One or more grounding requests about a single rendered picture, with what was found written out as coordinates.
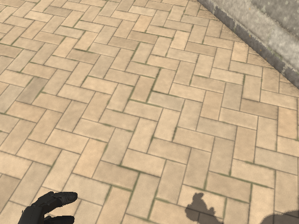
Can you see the left robot hand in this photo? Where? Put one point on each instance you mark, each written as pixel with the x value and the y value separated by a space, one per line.
pixel 35 214

